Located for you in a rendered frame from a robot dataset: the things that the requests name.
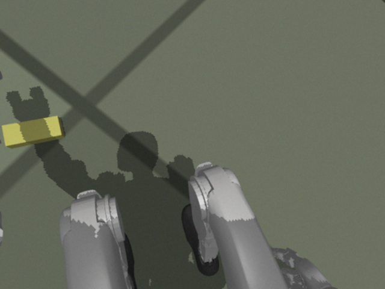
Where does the small box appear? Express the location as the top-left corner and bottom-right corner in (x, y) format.
(2, 116), (65, 149)

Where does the right robot foot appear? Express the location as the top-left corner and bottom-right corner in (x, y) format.
(182, 204), (219, 276)

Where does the left robot foot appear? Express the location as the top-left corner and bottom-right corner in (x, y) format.
(124, 234), (137, 289)

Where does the right robot hand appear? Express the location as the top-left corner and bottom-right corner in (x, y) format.
(271, 247), (332, 289)

